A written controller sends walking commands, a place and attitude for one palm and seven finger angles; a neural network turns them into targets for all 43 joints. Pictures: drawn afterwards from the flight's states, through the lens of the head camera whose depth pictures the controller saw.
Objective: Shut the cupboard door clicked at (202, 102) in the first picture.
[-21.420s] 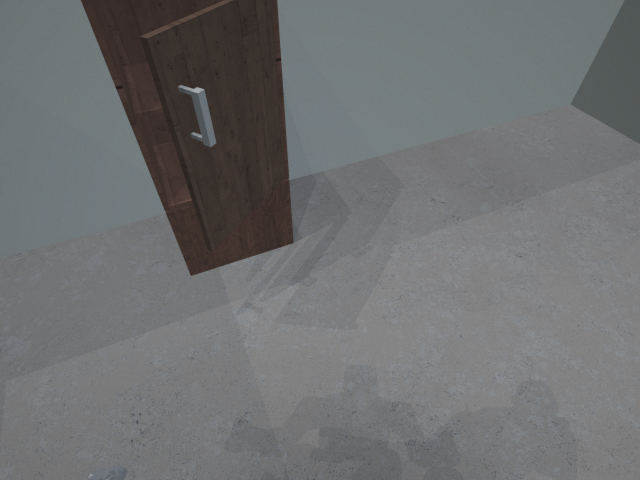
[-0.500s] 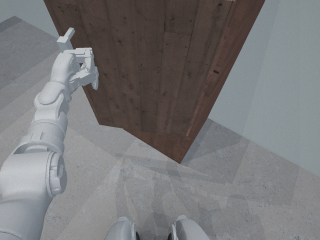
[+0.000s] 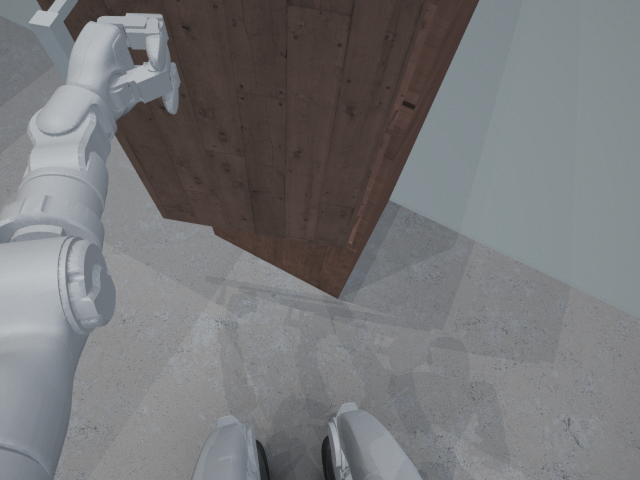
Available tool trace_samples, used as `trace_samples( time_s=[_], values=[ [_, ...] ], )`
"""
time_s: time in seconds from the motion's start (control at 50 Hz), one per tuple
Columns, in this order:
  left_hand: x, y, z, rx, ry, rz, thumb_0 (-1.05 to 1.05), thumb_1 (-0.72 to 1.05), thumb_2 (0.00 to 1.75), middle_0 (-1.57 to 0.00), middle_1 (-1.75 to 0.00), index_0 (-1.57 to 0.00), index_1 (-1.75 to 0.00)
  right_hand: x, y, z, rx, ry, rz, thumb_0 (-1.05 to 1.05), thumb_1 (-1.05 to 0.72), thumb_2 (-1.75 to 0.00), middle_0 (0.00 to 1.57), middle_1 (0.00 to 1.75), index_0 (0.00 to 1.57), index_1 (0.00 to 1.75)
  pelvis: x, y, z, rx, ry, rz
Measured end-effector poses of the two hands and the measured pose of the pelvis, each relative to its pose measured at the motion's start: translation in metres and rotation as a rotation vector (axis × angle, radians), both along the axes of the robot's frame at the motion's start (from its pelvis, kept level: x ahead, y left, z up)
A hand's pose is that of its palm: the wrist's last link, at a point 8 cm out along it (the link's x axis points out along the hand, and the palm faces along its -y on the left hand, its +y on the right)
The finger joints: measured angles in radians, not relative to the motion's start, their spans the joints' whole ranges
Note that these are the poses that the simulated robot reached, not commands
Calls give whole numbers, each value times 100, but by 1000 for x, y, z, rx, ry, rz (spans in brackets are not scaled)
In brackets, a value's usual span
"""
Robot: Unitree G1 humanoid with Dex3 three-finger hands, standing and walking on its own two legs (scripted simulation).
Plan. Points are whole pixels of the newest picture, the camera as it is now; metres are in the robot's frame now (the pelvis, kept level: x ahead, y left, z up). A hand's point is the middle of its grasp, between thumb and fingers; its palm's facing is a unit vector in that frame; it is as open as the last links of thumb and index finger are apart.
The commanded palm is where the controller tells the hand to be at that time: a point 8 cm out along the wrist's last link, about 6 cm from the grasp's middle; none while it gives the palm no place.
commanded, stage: push the door shut along its arc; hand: left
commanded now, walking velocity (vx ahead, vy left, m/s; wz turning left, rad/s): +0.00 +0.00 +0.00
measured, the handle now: (84, 61) +0.60 +0.19 +0.12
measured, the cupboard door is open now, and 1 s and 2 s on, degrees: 19 5 5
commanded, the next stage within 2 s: pull the fist back off the door in 0.42 s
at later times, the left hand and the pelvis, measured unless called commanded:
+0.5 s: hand (183, 55) +0.58 +0.08 +0.13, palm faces -0.41 -0.91 +0.00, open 3.3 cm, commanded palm +0.61 +0.10 +0.12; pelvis +0.01 +0.00 -0.01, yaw +0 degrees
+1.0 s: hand (198, 55) +0.59 +0.06 +0.13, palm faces +0.03 -1.00 -0.01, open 3.1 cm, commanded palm +0.54 +0.11 +0.12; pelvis +0.04 -0.01 +0.02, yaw +0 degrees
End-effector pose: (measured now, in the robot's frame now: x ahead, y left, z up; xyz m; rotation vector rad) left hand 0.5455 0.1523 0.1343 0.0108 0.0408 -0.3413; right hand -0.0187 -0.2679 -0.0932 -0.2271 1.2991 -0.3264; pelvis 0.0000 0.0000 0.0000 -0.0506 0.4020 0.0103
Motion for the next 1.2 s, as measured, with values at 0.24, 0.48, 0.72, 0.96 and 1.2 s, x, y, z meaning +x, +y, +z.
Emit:
trace_samples(
  time_s=[0.24,0.48,0.72,0.96,1.2],
  values=[
    [19,-3,1,19,20,-42,2,89,91,-130,-150,-129,-150,-23,3,0,-4,82,-27,0,-91,-90,21,30,20,30,3,-4,-4,-7,29,2],
    [36,-18,2,13,22,-79,3,95,95,-130,-150,-129,-150,-20,-2,-1,-41,96,-16,0,-91,-90,21,30,20,30,5,-3,-10,-16,62,9],
    [49,-18,-15,-7,-21,405,2,90,91,-130,-150,-129,-150,-23,25,-5,101,140,25,0,-91,-90,20,30,20,30,12,-3,-12,-11,107,3],
    [25,-40,-11,-7,-9,369,2,90,90,-130,-150,-129,-150,-21,31,11,176,166,-41,0,-91,-90,20,30,20,30,33,-8,16,13,31,-7],
    [-33,-28,-13,2,-42,368,2,90,90,-130,-150,-129,-150,40,-5,18,131,36,31,0,-91,-90,20,30,20,30,41,-15,32,36,-62,1]
  ],
)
